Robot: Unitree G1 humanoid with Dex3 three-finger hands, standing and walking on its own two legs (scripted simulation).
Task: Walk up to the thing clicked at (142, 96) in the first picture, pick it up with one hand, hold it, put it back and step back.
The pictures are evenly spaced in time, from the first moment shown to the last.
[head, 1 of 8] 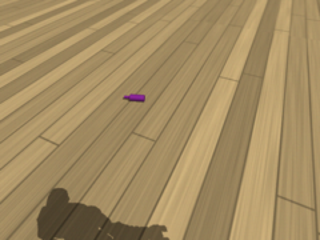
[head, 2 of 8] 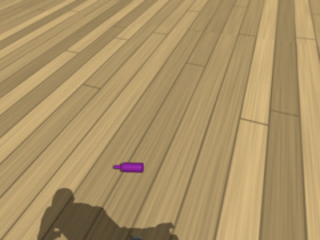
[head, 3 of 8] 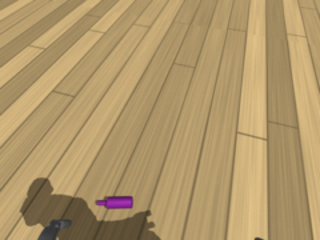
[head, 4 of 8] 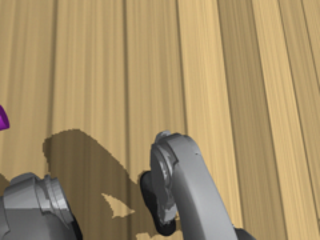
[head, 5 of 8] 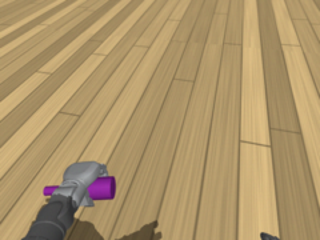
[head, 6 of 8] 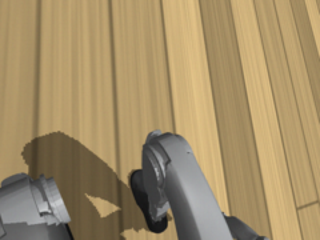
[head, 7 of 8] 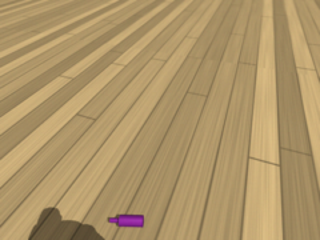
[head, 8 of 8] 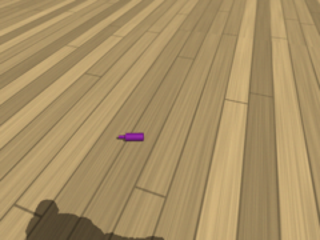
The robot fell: no
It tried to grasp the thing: yes
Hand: left
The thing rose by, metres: 0.68
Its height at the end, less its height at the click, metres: +0.00
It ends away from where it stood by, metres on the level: 0.01
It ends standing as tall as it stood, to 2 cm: yes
